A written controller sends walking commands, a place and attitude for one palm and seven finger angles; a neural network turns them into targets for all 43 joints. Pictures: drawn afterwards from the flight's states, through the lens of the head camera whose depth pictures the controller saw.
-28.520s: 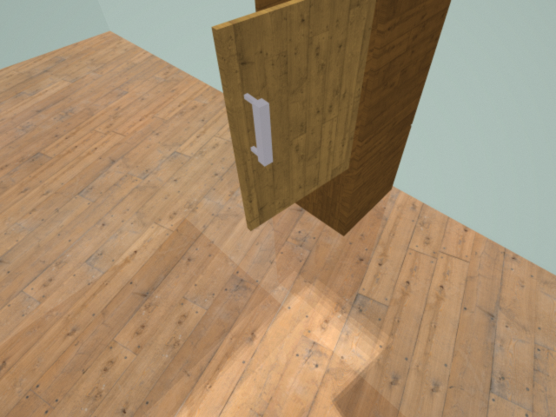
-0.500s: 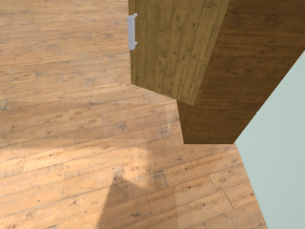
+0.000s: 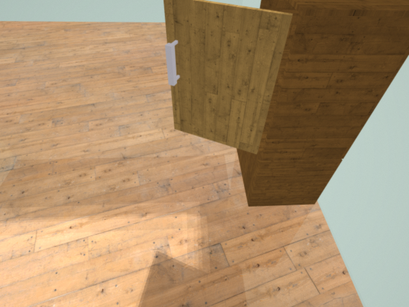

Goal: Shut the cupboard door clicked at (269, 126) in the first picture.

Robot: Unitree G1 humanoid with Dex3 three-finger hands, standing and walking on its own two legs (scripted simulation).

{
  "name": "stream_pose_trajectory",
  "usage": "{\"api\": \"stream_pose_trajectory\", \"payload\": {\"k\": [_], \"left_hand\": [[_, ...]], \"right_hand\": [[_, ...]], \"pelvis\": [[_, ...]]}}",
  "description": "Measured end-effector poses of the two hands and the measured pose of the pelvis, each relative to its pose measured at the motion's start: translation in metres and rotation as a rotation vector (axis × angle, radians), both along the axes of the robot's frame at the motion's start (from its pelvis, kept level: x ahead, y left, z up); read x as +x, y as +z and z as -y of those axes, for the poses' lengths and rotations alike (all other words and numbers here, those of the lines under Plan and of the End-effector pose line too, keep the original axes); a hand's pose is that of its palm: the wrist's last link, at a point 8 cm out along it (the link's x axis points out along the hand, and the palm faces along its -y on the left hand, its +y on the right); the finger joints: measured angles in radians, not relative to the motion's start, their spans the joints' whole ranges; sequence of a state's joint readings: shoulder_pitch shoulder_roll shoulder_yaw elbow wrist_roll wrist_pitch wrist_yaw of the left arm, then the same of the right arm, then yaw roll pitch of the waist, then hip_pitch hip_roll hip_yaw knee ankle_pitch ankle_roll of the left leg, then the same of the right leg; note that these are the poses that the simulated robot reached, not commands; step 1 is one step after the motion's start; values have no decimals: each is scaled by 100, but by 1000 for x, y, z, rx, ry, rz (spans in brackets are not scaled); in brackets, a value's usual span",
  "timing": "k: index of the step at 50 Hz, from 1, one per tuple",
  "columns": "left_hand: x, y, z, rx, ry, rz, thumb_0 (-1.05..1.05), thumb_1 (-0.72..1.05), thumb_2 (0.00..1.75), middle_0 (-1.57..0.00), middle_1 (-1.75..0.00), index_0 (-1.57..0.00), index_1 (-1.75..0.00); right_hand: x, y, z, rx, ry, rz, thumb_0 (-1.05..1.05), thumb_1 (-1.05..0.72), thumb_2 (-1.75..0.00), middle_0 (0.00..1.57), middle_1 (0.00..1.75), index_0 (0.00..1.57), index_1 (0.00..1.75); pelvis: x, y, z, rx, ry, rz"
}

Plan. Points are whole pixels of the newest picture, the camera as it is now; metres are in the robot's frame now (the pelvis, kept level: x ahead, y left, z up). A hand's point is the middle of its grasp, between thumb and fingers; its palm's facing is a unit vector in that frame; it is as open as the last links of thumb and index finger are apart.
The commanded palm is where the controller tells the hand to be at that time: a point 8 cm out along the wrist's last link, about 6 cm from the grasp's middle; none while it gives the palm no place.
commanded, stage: let the arm hang, fingers relaxed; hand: left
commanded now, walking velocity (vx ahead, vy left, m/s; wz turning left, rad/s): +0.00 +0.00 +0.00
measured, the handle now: (174, 63) +0.96 +0.17 +0.03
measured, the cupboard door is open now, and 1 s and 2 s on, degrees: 64 64 64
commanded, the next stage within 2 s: look to check the result in 0.12 s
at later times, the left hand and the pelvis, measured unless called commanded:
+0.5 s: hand out of the picture +0.01 +0.18 -0.17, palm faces +0.02 -0.98 -0.22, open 7.4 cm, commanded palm none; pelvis +0.01 +0.00 +0.00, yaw +0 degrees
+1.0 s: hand out of the picture +0.03 +0.19 -0.18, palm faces +0.06 -0.97 -0.22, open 7.4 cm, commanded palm none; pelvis +0.02 +0.00 +0.00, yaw +3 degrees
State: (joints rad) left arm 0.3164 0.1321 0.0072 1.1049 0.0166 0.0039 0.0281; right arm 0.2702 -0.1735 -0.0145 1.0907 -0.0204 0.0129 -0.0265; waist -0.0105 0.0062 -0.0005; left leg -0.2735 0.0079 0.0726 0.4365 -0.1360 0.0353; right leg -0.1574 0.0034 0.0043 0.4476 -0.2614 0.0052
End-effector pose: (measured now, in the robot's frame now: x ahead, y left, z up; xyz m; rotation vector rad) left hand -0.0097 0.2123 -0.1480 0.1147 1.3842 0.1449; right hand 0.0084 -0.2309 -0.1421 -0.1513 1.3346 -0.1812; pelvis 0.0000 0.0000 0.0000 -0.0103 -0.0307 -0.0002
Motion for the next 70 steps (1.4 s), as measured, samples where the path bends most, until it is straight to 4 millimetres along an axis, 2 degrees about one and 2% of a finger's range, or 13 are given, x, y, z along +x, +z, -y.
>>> {"api": "stream_pose_trajectory", "payload": {"k": [6, 17, 27, 44, 51, 55, 60, 65, 70], "left_hand": [[10, -1, 2, -8, -9, 1, 1, 91, 90, -20, -30, -20, -30], [10, 5, -14, 38, -7, -32, 1, 91, 90, -20, -30, -20, -30], [12, 7, -20, 53, -6, -36, 1, 91, 90, -20, -30, -20, -30], [27, 6, -20, 47, -14, -12, 1, 91, 90, -20, -30, -20, -30], [29, 1, -22, 54, 37, 13, 1, 91, 90, -20, -30, -20, -30], [26, -8, -30, 51, 91, 30, 1, 91, 90, -20, -30, -20, -30], [25, -24, -49, 43, 162, 53, 1, 91, 90, -20, -30, -20, -30], [29, -8, -65, 60, 181, 72, 1, 91, 90, -20, -30, -20, -30], [34, 8, -77, 91, 214, 139, 1, 91, 90, -20, -30, -20, -30]], "right_hand": [[-6, 2, 0, -4, -6, -31, 0, -91, -90, 20, 30, 20, 30], [-10, -2, -9, 22, -11, -72, 0, -91, -90, 20, 30, 20, 30], [5, -2, -7, 20, -2, -48, 0, -91, -90, 20, 30, 20, 30], [28, 6, 13, -27, 17, -13, 0, -91, -90, 20, 30, 20, 30], [32, -1, 8, -14, 55, -41, 0, -91, -90, 20, 30, 20, 30], [39, -6, 1, -19, 90, -64, 0, -91, -90, 20, 30, 20, 30], [58, -6, -13, -46, 160, -48, 0, -91, -90, 20, 30, 20, 30], [71, 6, -24, -56, 216, -19, 0, -91, -90, 20, 30, 21, 30], [85, 17, -23, -63, 269, -8, 0, -91, -90, 20, 30, 21, 30]], "pelvis": [[4, 1, 1, 0, 0, 1], [10, 2, 0, -1, -1, 1], [13, 3, -1, 3, -4, 6], [18, 4, 2, 3, 2, 6], [16, -3, 1, -5, 54, -3], [17, -10, -5, -25, 110, 0], [17, -21, -20, -17, 171, 0], [10, -8, -25, -29, 206, -22], [7, 2, -22, -43, 258, -49]]}}
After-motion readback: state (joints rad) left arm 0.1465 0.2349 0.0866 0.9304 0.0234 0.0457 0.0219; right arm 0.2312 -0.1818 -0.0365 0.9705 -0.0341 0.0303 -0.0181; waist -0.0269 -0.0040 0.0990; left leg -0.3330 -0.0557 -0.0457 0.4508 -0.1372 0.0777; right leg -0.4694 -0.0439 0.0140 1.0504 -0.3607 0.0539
